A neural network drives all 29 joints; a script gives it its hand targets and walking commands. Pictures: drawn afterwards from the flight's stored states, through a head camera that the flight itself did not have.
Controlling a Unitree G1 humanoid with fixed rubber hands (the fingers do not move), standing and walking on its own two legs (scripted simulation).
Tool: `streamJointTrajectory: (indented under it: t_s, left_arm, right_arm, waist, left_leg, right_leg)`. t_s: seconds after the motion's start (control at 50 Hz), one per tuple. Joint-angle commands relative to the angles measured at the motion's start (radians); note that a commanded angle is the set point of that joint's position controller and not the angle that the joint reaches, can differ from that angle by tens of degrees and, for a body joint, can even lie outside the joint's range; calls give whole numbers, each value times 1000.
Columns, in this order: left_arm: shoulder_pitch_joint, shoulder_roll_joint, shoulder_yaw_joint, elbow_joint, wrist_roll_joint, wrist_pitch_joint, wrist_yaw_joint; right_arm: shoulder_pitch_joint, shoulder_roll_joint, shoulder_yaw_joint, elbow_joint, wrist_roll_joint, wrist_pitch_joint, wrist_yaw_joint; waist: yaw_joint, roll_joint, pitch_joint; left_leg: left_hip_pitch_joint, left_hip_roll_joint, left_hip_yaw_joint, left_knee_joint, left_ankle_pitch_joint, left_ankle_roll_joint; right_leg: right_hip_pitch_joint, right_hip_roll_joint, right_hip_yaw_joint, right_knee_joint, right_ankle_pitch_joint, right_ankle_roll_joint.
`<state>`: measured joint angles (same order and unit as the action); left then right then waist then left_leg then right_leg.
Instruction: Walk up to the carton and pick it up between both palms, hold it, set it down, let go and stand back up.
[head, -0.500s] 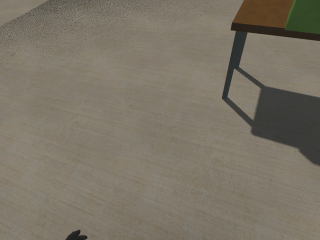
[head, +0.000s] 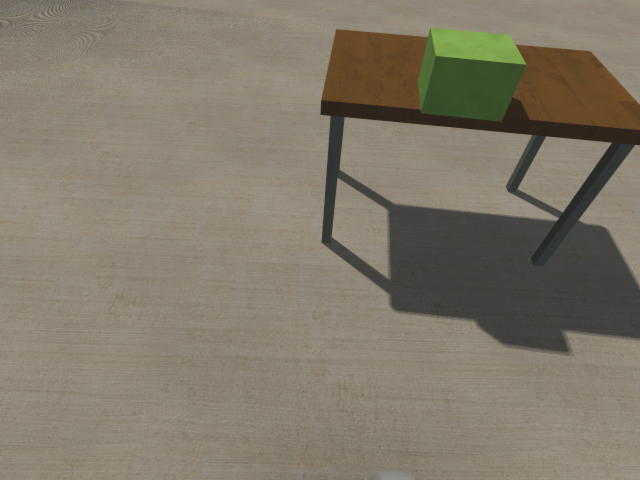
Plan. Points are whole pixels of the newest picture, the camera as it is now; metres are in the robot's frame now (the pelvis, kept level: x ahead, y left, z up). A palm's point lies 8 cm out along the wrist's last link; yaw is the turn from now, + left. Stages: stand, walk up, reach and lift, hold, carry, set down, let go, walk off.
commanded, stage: walk up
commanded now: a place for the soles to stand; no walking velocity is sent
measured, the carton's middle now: (465, 73) +1.17 -0.40 -0.02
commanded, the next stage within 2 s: none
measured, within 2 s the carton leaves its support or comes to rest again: neither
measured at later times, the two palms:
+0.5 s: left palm (237, 348) +0.34 +0.15 -0.09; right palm (592, 428) +0.24 -0.38 -0.12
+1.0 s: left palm (270, 262) +0.53 +0.11 -0.12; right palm (570, 316) +0.40 -0.40 -0.08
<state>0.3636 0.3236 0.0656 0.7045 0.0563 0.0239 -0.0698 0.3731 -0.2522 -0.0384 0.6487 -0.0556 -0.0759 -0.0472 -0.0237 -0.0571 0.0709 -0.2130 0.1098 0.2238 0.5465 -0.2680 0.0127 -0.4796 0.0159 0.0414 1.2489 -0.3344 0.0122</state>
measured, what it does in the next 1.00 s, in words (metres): walks ahead: right foot, then left foot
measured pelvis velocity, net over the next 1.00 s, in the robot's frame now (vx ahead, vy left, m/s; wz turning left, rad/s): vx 0.42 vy -0.13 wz -0.23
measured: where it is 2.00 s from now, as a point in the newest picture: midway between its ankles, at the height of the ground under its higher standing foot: (419, 348)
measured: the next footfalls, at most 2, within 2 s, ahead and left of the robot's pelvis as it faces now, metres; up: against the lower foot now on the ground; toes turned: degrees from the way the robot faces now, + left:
right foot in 0.30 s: +0.28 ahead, -0.20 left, +0.00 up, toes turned -12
left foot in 0.80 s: +0.52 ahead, -0.04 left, +0.00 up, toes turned -5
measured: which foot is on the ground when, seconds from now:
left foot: down 0.00-0.32, up 0.34-0.78, down 0.80-1.00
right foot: up 0.00-0.28, down 0.30-0.82, up 0.84-1.00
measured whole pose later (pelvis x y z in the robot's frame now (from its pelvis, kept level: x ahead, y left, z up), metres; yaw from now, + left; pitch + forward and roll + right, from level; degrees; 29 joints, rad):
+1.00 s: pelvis +0.42 -0.13 +0.00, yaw -13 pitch -4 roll -1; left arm 0.38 0.31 0.05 0.68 0.05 0.03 -0.05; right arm 0.42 -0.24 -0.04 0.64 -0.04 -0.05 -0.04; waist -0.02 -0.06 0.08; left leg -0.25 0.07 0.12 0.58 -0.26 0.03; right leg -0.47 -0.01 -0.02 1.23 -0.39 0.00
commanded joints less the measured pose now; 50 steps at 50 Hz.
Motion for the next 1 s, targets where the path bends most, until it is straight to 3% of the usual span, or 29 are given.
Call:
streamJointTrajectory:
  t_s: [0.0,0.1,0.18,0.22,0.24,0.26,0.28,0.3,0.32,0.34,0.36,0.38,0.4,0.42,0.5,0.56,0.64,0.68,0.72,0.74,0.76,0.78,0.8,0.82,0.84,0.88,0.9,0.94,0.98]
  left_arm:
    - [-32,-36,-12,-86,-24,-17,-35]
    - [-175,-33,-17,-111,-27,-36,-51]
    - [-215,-16,-2,-113,-3,-44,-45]
    - [-137,12,16,-96,7,-52,-28]
    - [-10,46,34,-59,11,-59,-14]
    - [127,113,59,-13,14,-64,6]
    - [185,177,69,9,24,-63,27]
    - [155,273,89,-19,-8,-58,45]
    - [116,245,96,-34,-39,-45,61]
    - [73,213,74,-34,-61,-46,65]
    - [48,182,58,-39,-59,-46,72]
    - [11,157,52,-47,-45,-48,77]
    - [-21,128,48,-51,-37,-53,74]
    - [-39,101,44,-41,-32,-59,68]
    - [3,49,22,-35,-20,-82,55]
    - [11,79,28,-40,-16,-90,51]
    - [87,87,18,-38,-13,-85,43]
    - [107,112,23,-42,-10,-78,44]
    - [108,123,22,-49,-13,-70,43]
    - [93,117,16,-56,-18,-70,41]
    - [97,88,1,-64,-20,-70,38]
    - [119,33,-22,-74,-16,-68,34]
    - [184,10,-35,-91,4,-53,32]
    - [177,87,1,-95,-5,-20,40]
    - [120,126,12,-100,8,-8,40]
    - [-20,129,28,-125,5,-11,36]
    - [-6,85,18,-115,-4,-15,25]
    - [54,24,0,-105,-15,-16,7]
    - [47,-4,-9,-93,-15,-11,-9]
  right_arm:
    - [21,-150,-34,-7,1,-41,10]
    - [65,-178,-36,5,2,-41,16]
    - [108,-240,-53,6,10,-9,8]
    - [108,-247,-55,1,11,12,9]
    - [113,-228,-46,-3,14,22,13]
    - [186,-177,-27,-7,13,30,21]
    - [258,-114,-1,-29,11,36,38]
    - [294,-130,-8,-75,41,44,48]
    - [168,-185,-34,-81,36,59,49]
    - [74,-207,-45,-113,26,62,52]
    - [65,-185,-40,-123,32,57,57]
    - [86,-144,-29,-113,39,50,62]
    - [111,-115,-24,-106,39,44,65]
    - [131,-105,-26,-98,39,40,66]
    - [114,-104,-29,-74,21,47,70]
    - [38,-100,-26,-97,24,51,68]
    - [-84,-83,-18,-130,29,34,59]
    - [-72,-75,-21,-124,21,32,52]
    - [0,-95,-39,-110,13,27,40]
    - [77,-119,-51,-92,8,20,31]
    - [169,-155,-66,-65,6,13,20]
    - [279,-211,-82,-50,-8,6,13]
    - [294,-262,-81,-63,-27,8,8]
    - [255,-286,-113,-47,9,33,-2]
    - [222,-250,-98,-55,18,40,-7]
    - [193,-180,-56,-56,21,22,0]
    - [157,-176,-53,-59,13,10,0]
    - [73,-170,-49,-44,10,-5,5]
    - [59,-170,-48,-30,15,-15,9]
  waist:
    - [28,195,61]
    - [4,216,77]
    - [-7,188,52]
    - [40,152,31]
    - [106,71,-33]
    - [155,-63,-146]
    - [152,-221,-224]
    - [135,-273,-240]
    - [174,-147,-185]
    - [159,-102,-103]
    - [130,-76,-39]
    - [94,-82,8]
    - [59,-76,28]
    - [35,-73,27]
    - [39,-26,3]
    - [50,-38,35]
    - [102,-62,35]
    - [104,-60,-2]
    - [68,-18,-28]
    - [21,28,-51]
    - [-26,92,-97]
    - [-78,220,-179]
    - [-43,317,-187]
    - [-54,272,-140]
    - [-49,230,-74]
    - [-58,99,82]
    - [-34,99,115]
    - [20,142,85]
    - [33,174,60]
  left_leg:
    - [23,215,-130,-320,108,172]
    - [9,188,22,-302,223,153]
    - [92,268,26,-277,202,179]
    - [92,281,48,-142,236,174]
    - [61,237,88,65,288,151]
    - [-2,170,90,334,218,110]
    - [-177,99,63,533,-159,76]
    - [-379,-34,-31,698,-343,23]
    - [-415,-13,-119,770,-304,26]
    - [-406,2,-179,818,-249,29]
    - [-386,29,-212,815,-178,28]
    - [-361,45,-213,780,-132,24]
    - [-323,57,-232,711,-100,20]
    - [-291,56,-252,672,-92,19]
    - [-304,19,-235,585,-14,-12]
    - [-367,22,-216,418,29,-29]
    - [-307,-20,-156,139,101,-21]
    - [-245,-44,-136,86,105,-6]
    - [-110,-55,-150,35,120,24]
    - [25,-74,-146,-2,146,42]
    - [167,-69,-166,-25,142,68]
    - [327,105,-404,-76,-15,139]
    - [413,363,-836,-174,-144,195]
    - [362,425,-983,-257,-371,313]
    - [261,409,-1005,-308,-449,321]
    - [68,293,-701,-327,-277,215]
    - [11,250,-552,-311,-109,171]
    - [-36,178,-407,-300,-9,163]
    - [-68,146,-335,-315,-9,180]
  right_leg:
    - [-158,-86,29,-134,117,21]
    - [-35,-104,-45,-491,260,-6]
    - [43,-98,-81,-595,207,-43]
    - [151,-76,-67,-649,124,-70]
    - [306,-35,-65,-688,121,-90]
    - [485,-9,-11,-679,75,-115]
    - [650,-169,245,-660,31,-160]
    - [713,-317,657,-836,-85,-303]
    - [610,-350,726,-969,-209,-323]
    - [495,-334,672,-1015,-167,-275]
    - [413,-306,538,-987,41,-195]
    - [339,-290,412,-942,229,-163]
    - [276,-261,316,-929,307,-153]
    - [238,-235,265,-924,289,-163]
    - [252,-205,230,-987,299,-164]
    - [283,-201,182,-1008,314,-186]
    - [339,-147,101,-921,438,-159]
    - [360,-171,103,-873,439,-170]
    - [314,-197,119,-805,355,-163]
    - [245,-183,93,-716,338,-148]
    - [179,-125,38,-552,315,-123]
    - [48,-52,-50,-255,174,-80]
    - [-132,26,-66,-55,-256,-27]
    - [-219,5,-58,52,-269,-19]
    - [-248,-34,-30,91,-223,-14]
    - [-231,-65,22,73,-97,-9]
    - [-199,-84,29,11,-29,-5]
    - [-127,-89,7,-32,24,2]
    - [-99,-93,-20,-75,80,14]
